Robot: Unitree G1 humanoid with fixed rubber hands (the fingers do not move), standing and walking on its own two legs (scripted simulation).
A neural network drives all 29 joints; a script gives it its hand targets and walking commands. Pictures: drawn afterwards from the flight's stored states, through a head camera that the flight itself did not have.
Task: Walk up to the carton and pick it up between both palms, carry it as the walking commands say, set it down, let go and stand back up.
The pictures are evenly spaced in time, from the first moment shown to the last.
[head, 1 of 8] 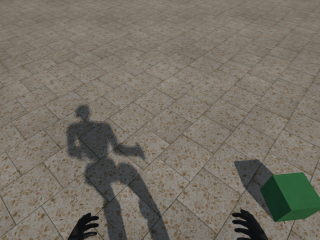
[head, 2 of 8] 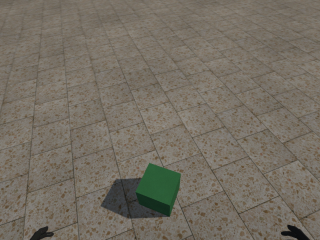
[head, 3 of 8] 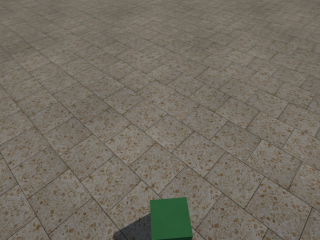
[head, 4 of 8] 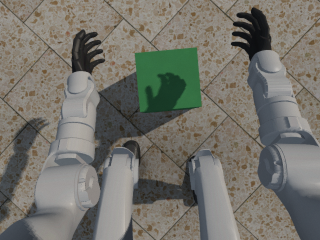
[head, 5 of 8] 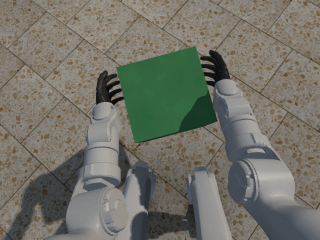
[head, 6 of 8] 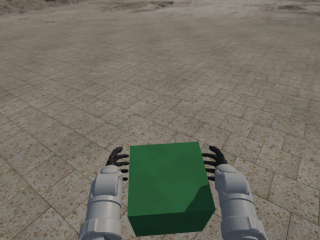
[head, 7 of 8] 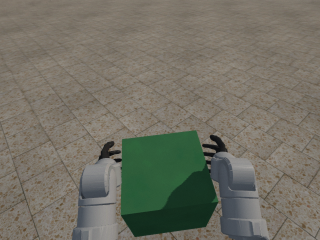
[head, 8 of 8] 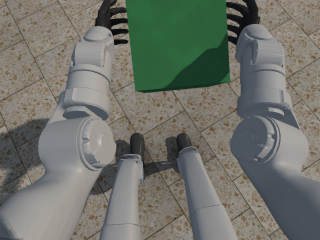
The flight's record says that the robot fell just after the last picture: yes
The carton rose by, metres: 0.68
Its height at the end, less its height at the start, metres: +0.51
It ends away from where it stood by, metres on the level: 0.53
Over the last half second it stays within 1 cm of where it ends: no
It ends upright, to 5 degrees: no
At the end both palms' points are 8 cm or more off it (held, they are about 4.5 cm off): no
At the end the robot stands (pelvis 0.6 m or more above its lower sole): yes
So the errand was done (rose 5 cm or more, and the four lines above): no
